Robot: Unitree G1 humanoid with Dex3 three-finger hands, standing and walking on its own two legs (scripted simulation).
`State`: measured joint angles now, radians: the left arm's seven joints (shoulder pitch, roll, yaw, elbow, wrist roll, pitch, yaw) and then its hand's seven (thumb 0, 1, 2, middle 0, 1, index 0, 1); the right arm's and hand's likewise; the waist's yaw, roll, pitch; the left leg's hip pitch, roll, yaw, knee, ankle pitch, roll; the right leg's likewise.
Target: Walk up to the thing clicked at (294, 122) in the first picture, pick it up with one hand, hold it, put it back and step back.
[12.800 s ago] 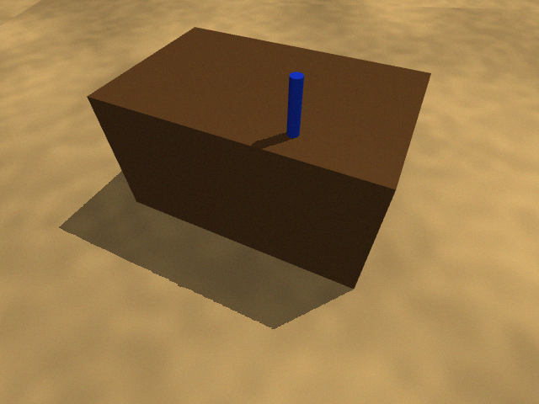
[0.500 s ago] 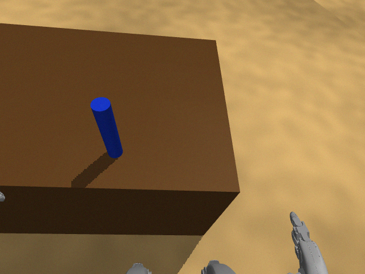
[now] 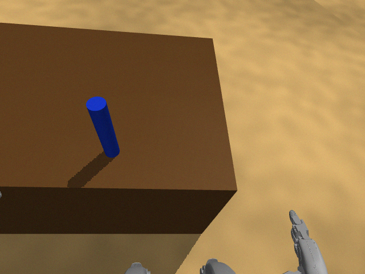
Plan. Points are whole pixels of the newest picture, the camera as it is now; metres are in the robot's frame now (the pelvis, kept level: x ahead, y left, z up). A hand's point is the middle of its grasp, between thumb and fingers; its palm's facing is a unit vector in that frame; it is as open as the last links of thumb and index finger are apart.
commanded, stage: approach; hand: left
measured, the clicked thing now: (105, 131) +0.47 +0.18 -0.01
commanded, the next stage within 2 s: close in in 0.30 s
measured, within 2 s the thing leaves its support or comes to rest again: neither
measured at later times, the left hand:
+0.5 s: hand (79, 152) +0.42 +0.24 -0.03, palm faces +0.04 -1.00 +0.09, open 17.7 cm
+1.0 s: hand (100, 147) +0.43 +0.19 -0.03, palm faces +0.07 -1.00 +0.04, open 17.3 cm
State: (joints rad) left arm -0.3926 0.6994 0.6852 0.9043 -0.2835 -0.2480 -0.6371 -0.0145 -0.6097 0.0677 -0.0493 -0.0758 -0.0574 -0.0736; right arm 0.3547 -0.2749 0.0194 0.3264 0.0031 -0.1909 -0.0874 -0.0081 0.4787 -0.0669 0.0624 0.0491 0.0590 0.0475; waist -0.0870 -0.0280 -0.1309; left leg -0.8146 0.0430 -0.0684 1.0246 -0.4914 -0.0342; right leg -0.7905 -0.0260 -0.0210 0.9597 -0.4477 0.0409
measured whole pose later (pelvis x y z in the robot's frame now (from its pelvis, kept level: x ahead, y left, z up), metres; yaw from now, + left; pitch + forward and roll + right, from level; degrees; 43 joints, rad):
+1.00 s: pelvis -0.02 +0.00 -0.04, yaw -1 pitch +22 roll -2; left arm -0.57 0.38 0.41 0.90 -0.14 -0.44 -0.20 -0.01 -0.51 0.07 -0.05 -0.06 -0.07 -0.04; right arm 0.44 -0.26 -0.05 -0.04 -0.04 -0.05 0.02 -0.01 0.55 -0.05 0.06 0.05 0.06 0.05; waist -0.16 -0.03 -0.13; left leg -1.08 0.05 -0.06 1.24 -0.55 -0.04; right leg -1.08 -0.02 0.00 1.19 -0.50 0.04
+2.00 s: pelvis -0.02 +0.00 -0.05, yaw -2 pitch +24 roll -2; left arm -0.63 0.38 0.41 0.96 -0.08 -0.50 -0.10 -0.01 0.13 0.74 -0.99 -0.89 -1.06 -0.90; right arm 0.42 -0.25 -0.06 -0.07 -0.05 0.02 0.04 -0.01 0.53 -0.04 0.06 0.05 0.06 0.05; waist -0.19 -0.02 -0.14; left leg -1.13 0.05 -0.06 1.28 -0.56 -0.04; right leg -1.12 -0.01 0.00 1.22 -0.51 0.04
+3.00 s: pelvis -0.01 +0.00 -0.02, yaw -2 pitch +21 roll -2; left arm -0.71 0.42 0.39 0.94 -0.09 -0.33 -0.11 0.00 0.21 1.07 -1.00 -1.12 -1.00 -1.13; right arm 0.38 -0.23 -0.04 0.06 -0.03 0.04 0.01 -0.01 0.56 -0.04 0.06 0.05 0.06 0.05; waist -0.16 0.00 -0.13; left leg -0.98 0.06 -0.04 1.14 -0.53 -0.03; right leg -0.98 -0.01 0.01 1.08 -0.47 0.04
